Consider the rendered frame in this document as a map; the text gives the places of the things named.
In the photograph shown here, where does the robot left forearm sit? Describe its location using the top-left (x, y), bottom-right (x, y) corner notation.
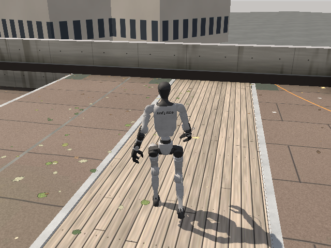
top-left (133, 126), bottom-right (145, 151)

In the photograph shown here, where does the robot left hand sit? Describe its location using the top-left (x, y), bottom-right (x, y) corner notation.
top-left (131, 149), bottom-right (143, 164)

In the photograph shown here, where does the robot right foot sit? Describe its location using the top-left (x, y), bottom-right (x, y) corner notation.
top-left (177, 209), bottom-right (185, 219)

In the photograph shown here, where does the humanoid robot torso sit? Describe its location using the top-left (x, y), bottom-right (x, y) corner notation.
top-left (153, 102), bottom-right (177, 155)

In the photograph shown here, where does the robot right hand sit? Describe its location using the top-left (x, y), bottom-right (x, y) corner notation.
top-left (179, 133), bottom-right (192, 142)

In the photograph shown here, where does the robot left upper arm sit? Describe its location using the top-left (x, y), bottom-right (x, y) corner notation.
top-left (140, 104), bottom-right (154, 134)

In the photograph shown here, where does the robot right upper arm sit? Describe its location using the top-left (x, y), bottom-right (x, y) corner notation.
top-left (176, 103), bottom-right (190, 131)

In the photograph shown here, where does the robot right forearm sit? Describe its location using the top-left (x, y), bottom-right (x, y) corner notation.
top-left (184, 123), bottom-right (192, 137)

